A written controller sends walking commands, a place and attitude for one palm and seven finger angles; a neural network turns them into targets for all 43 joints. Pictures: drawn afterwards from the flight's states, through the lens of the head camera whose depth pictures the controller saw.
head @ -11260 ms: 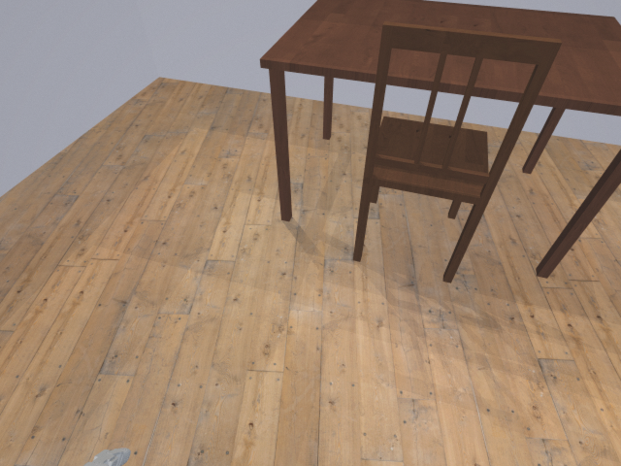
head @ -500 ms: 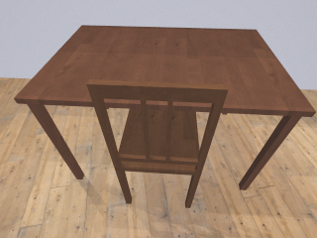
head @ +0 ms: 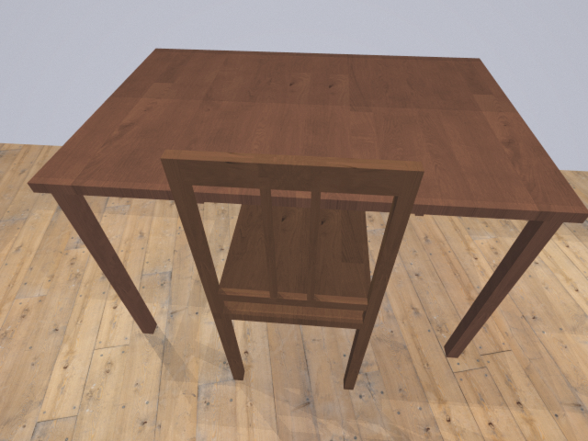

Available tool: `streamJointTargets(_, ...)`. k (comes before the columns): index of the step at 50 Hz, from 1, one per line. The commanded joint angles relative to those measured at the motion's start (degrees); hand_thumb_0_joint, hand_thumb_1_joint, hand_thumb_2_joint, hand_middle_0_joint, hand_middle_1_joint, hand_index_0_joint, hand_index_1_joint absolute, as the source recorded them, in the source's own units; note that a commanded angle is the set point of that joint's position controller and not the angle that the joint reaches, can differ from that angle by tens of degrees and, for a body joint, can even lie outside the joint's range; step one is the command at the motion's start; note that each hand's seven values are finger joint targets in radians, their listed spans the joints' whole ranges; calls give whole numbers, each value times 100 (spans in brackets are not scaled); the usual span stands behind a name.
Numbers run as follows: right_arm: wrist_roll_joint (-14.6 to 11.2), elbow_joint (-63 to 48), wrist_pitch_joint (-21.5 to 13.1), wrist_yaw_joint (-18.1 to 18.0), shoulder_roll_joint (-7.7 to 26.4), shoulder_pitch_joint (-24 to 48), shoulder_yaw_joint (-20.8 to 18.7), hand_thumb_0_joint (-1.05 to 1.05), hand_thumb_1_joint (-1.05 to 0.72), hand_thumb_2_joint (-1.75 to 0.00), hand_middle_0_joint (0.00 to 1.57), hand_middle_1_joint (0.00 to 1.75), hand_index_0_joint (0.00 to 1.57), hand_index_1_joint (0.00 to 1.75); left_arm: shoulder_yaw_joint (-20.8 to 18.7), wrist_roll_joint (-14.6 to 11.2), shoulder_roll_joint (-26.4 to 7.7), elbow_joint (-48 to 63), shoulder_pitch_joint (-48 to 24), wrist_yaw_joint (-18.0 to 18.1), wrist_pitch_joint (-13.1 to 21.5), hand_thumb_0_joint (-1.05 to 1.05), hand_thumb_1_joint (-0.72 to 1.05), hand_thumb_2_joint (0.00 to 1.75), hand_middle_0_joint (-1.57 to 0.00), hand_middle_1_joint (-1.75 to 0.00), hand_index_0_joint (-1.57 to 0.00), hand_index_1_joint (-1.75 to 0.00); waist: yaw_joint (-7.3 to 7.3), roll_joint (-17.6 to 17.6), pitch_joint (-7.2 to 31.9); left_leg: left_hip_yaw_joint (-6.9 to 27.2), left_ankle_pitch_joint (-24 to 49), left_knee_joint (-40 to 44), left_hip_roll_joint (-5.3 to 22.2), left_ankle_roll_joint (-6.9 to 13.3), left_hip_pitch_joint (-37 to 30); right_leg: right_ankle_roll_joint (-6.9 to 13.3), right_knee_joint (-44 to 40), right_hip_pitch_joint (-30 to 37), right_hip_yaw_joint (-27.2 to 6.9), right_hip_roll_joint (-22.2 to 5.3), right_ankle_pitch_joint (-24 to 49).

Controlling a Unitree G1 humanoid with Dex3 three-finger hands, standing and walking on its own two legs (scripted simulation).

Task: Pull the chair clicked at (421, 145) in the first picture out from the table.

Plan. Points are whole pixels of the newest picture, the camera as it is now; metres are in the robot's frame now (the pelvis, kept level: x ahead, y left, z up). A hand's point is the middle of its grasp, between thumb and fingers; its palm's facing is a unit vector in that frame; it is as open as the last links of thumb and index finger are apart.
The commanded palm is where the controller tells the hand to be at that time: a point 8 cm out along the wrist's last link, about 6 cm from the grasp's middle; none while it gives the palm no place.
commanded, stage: look again from close up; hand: left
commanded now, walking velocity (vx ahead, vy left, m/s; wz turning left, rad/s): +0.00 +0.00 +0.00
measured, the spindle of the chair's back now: (270, 248) +0.49 +0.09 -0.07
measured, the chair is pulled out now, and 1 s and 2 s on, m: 0.00 0.00 0.00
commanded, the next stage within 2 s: shuffle to correct the standing spot in 0.62 s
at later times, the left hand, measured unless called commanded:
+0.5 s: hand out of the picture -0.05 +0.15 -0.17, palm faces +0.08 -0.98 -0.16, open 7.4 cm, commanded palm none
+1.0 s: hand out of the picture -0.05 +0.16 -0.18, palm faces +0.19 -0.97 -0.17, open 7.4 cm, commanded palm none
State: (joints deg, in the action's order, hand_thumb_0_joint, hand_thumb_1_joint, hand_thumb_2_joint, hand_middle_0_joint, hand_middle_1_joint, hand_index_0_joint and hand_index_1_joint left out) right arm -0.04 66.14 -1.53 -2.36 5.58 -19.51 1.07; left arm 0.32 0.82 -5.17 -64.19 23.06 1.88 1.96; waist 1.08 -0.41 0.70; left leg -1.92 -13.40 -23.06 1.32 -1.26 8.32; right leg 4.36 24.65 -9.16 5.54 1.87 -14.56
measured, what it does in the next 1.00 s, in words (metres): stands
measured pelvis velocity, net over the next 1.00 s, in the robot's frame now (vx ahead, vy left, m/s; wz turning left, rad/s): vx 0.02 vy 0.02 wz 0.05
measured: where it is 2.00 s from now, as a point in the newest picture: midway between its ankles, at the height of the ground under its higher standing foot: outside the picture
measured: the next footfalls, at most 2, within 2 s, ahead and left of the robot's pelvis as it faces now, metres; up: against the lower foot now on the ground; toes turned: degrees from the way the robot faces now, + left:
none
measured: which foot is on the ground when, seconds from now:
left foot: down 0.00-1.00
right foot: down 0.00-1.00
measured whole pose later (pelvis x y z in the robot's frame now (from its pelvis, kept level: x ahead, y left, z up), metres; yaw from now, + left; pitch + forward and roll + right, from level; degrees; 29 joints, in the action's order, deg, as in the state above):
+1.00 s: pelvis +0.02 +0.02 +0.00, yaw +3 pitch -1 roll -1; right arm 0.7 65.3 0.6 -1.5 7.3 -22.0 0.0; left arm -2.0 1.4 -5.9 -63.1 25.4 2.1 1.7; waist 2.8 -0.8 2.0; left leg -1.5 -20.3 -34.4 1.3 0.3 14.5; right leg 3.8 24.5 -7.8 8.1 1.5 -16.4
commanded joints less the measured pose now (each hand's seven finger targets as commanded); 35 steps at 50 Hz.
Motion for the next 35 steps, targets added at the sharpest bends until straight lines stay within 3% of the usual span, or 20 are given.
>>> streamJointTargets(1, 15, -89, -28, -15, 376, -468, -45, 0, -90, -90, 20, 30, 20, 30, -76, -21, -545, 63, 588, 53, 34, 0, 90, 90, -20, -30, -20, -30, -13, 166, -620, 321, 532, 276, 297, 294, 239, -150, -712, -315, -866, -814, 630)
streamJointTargets(3, 15, -86, -12, -13, 369, -462, -46, 0, -90, -90, 20, 30, 20, 30, -72, -18, -547, 69, 553, 51, 18, 0, 90, 90, -20, -30, -20, -30, -11, 148, -817, 318, 418, 303, 280, 283, 336, -155, -767, -428, -878, -803, 411)
streamJointTargets(6, 20, -90, -35, -15, 367, -504, -46, 0, -90, -90, 20, 30, 20, 30, -84, -21, -545, 70, 586, 51, 35, 0, 90, 90, -20, -30, -20, -30, -14, 137, -590, 337, 602, 279, 308, 300, 222, -133, -697, -292, -827, -814, 650)
streamJointTargets(7, 12, -76, -24, -21, 341, -460, -47, 0, -90, -90, 20, 30, 20, 30, -73, -24, -537, 70, 565, 49, 21, 0, 90, 90, -20, -30, -20, -30, 0, 70, -758, 327, 512, 319, 307, 297, 278, -136, -743, -372, -832, -799, 574)
streamJointTargets(11, 16, -75, -35, -19, 362, -505, -36, 0, -90, -90, 20, 30, 20, 30, -80, -23, -557, 57, 556, 45, 25, 0, 90, 90, -20, -30, -20, -30, -6, 96, -680, 363, 550, 308, 315, 296, 264, -120, -697, -335, -821, -789, 536)
streamJointTargets(12, 11, -76, -28, -23, 348, -458, -40, 0, -90, -90, 20, 30, 20, 30, -75, -19, -532, 58, 558, 41, 14, 0, 90, 90, -20, -30, -20, -30, -1, 42, -861, 340, 493, 357, 325, 295, 307, -115, -738, -444, -808, -783, 482)
streamJointTargets(16, 21, -74, -31, -16, 366, -525, -42, 0, -90, -90, 20, 30, 20, 30, -84, -20, -557, 57, 563, 46, 23, 0, 90, 90, -20, -30, -20, -30, -17, 136, -654, 345, 499, 314, 309, 297, 244, -116, -717, -361, -824, -799, 425)
streamJointTargets(17, 12, -77, -20, -16, 354, -474, -41, 0, -90, -90, 20, 30, 20, 30, -73, -25, -553, 52, 551, 40, 11, 0, 90, 90, -20, -30, -20, -30, 7, 92, -828, 332, 404, 353, 305, 299, 300, -127, -779, -453, -811, -795, 311)
streamJointTargets(21, 17, -73, -39, -16, 372, -546, -41, 0, -90, -90, 20, 30, 20, 30, -80, -21, -562, 60, 582, 47, 35, 0, 90, 90, -20, -30, -20, -30, -20, 131, -570, 357, 581, 288, 308, 305, 216, -127, -706, -293, -840, -807, 586)
streamJointTargets(22, 9, -75, -24, -20, 354, -486, -45, 0, -90, -90, 20, 30, 20, 30, -72, -24, -558, 54, 555, 46, 23, 0, 90, 90, -20, -30, -20, -30, -5, 127, -772, 329, 478, 327, 313, 296, 277, -130, -752, -402, -828, -790, 491)
streamJointTargets(26, 18, -80, -43, -21, 374, -545, -37, 0, -90, -90, 20, 30, 20, 30, -87, -24, -562, 46, 591, 49, 36, 0, 90, 90, -20, -30, -20, -30, -12, 142, -561, 352, 591, 287, 313, 298, 239, -121, -682, -254, -822, -816, 647)
streamJointTargets(27, 10, -68, -34, -25, 358, -500, -36, 0, -90, -90, 20, 30, 20, 30, -72, -25, -554, 50, 568, 47, 23, 0, 90, 90, -20, -30, -20, -30, -6, 108, -736, 342, 546, 331, 324, 298, 285, -116, -711, -341, -811, -794, 620)
streamJointTargets(31, 18, -70, -42, -24, 368, -544, -35, 0, -90, -90, 20, 30, 20, 30, -81, -26, -559, 42, 600, 50, 28, 0, 90, 90, -20, -30, -20, -30, -4, 74, -617, 358, 580, 298, 310, 302, 243, -113, -685, -290, -807, -820, 591)
streamJointTargets(33, 12, -74, -31, -24, 364, -507, -34, 0, -90, -90, 20, 30, 20, 30, -80, -19, -550, 50, 611, 49, 20, 0, 90, 90, -20, -30, -20, -30, 7, 51, -773, 347, 509, 294, 301, 296, 310, -139, -737, -384, -820, -818, 501)
streamJointTargets(35, 17, -67, -23, -19, 368, -535, -34, 0, -90, -90, 20, 30, 20, 30, -85, -18, -571, 39, 593, 50, 20, 0, 90, 90, -20, -30, -20, -30, -7, 180, -741, 339, 470, 288, 290, 289, 313, -136, -750, -356, -823, -822, 402)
